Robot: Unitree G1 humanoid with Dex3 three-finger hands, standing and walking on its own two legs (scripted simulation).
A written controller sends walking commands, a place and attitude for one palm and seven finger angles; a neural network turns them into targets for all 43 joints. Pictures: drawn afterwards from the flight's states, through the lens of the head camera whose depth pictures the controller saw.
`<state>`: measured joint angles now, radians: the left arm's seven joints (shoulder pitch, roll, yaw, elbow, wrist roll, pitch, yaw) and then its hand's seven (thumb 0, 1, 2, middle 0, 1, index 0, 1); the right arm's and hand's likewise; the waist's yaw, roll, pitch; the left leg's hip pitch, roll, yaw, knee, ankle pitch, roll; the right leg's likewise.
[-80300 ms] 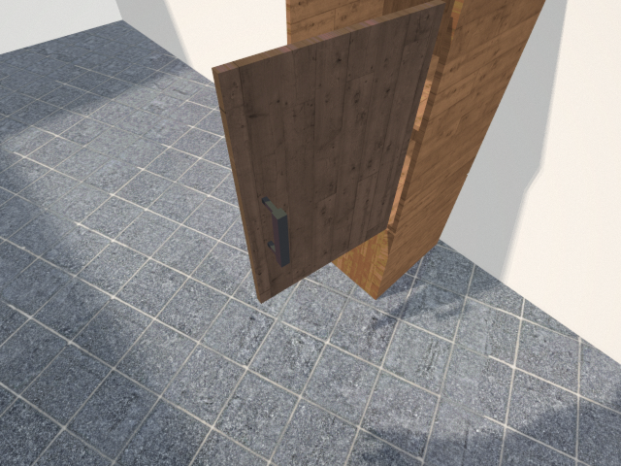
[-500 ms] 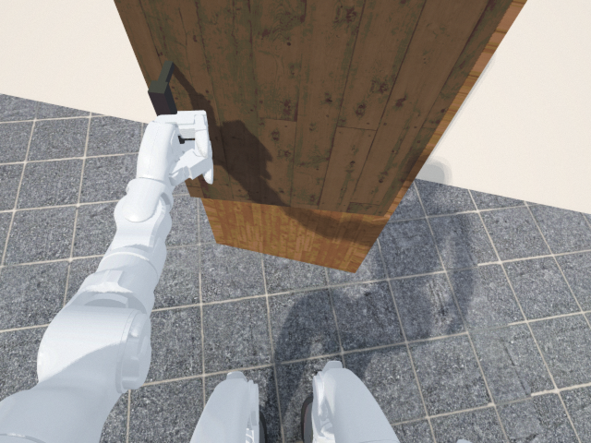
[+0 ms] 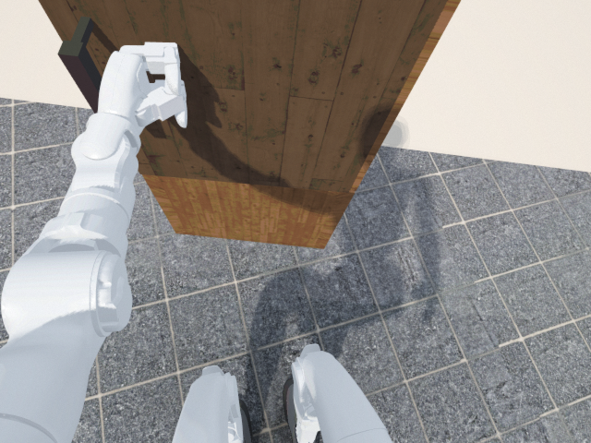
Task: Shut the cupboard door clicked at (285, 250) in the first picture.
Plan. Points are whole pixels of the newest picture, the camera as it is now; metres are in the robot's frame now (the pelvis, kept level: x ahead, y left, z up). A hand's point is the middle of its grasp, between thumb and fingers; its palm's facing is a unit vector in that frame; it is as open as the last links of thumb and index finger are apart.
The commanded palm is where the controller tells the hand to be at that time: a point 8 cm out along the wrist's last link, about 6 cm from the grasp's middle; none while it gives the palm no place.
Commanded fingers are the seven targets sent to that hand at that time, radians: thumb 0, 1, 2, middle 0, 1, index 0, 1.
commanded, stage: push the door shut along its arc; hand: left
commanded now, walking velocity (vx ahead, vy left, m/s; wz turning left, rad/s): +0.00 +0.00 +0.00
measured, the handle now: (103, 84) +0.58 +0.16 +0.06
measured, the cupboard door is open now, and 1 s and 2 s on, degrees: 2 0 0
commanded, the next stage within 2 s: pull the fist back off the door in 0.42 s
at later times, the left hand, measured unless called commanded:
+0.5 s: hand (179, 93) +0.55 +0.07 +0.07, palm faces -0.37 -0.93 -0.05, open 2.8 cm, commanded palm +0.59 +0.08 +0.06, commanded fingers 0.00 0.90 0.90 -1.30 -1.50 -1.30 -1.50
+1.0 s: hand (203, 91) +0.55 +0.04 +0.07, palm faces +0.07 -1.00 -0.06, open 3.1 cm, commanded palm +0.52 +0.08 +0.06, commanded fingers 0.00 0.90 0.90 -1.30 -1.50 -1.30 -1.50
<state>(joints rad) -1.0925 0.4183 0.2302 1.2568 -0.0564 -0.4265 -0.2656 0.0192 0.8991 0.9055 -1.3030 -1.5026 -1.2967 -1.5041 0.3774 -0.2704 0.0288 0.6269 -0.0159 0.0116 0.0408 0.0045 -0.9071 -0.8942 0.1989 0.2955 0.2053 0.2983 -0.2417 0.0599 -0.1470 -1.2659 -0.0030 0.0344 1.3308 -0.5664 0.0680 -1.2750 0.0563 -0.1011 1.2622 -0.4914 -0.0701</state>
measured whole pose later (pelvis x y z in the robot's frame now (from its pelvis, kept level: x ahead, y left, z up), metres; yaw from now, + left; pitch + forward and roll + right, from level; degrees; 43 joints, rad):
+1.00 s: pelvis -0.03 +0.00 -0.01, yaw +0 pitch +30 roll -3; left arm -1.25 0.34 0.26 1.43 0.09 -0.44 0.27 -0.01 0.92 1.02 -1.30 -1.50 -1.30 -1.50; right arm 0.45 -0.24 0.03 0.71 -0.10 -0.05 0.14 0.00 -0.91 -0.89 0.20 0.30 0.21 0.30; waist -0.30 0.08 -0.16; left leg -1.37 -0.01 0.03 1.37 -0.52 0.07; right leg -1.37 0.04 -0.11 1.29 -0.45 -0.07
